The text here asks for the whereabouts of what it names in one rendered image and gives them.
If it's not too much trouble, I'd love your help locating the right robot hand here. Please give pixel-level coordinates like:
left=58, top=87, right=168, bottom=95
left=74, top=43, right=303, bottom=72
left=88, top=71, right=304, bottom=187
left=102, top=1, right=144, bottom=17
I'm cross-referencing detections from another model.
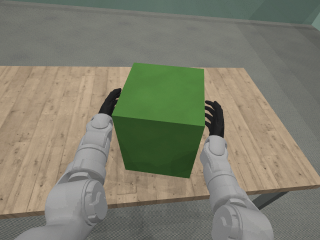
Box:
left=204, top=100, right=225, bottom=138

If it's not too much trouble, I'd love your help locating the left robot hand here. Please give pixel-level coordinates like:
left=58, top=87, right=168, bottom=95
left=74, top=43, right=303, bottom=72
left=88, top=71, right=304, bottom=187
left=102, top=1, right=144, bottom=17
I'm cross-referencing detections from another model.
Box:
left=98, top=88, right=122, bottom=117

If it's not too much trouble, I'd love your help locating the right robot upper arm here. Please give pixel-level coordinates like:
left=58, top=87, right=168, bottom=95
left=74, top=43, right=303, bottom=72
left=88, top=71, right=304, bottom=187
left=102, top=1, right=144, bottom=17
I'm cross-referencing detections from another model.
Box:
left=211, top=204, right=274, bottom=240

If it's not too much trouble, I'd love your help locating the left robot upper arm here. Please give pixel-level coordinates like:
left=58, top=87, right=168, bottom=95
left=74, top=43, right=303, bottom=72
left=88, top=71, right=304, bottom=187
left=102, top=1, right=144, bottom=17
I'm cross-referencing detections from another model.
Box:
left=14, top=178, right=108, bottom=240

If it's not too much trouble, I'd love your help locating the carton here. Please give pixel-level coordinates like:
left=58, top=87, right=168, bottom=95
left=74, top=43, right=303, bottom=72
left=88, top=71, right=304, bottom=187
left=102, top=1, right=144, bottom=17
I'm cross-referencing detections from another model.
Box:
left=111, top=62, right=205, bottom=179

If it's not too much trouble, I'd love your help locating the robot left forearm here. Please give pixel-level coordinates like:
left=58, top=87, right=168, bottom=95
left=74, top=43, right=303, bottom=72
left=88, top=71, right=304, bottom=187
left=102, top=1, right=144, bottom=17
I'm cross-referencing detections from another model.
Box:
left=44, top=113, right=113, bottom=221

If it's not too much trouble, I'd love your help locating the table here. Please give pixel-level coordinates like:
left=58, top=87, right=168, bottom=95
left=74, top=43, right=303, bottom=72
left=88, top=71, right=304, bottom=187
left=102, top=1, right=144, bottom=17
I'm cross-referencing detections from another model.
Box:
left=0, top=66, right=320, bottom=220

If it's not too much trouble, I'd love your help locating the robot right forearm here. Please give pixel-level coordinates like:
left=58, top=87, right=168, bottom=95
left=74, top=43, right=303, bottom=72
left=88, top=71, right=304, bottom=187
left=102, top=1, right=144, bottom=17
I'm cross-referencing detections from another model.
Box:
left=199, top=135, right=274, bottom=238

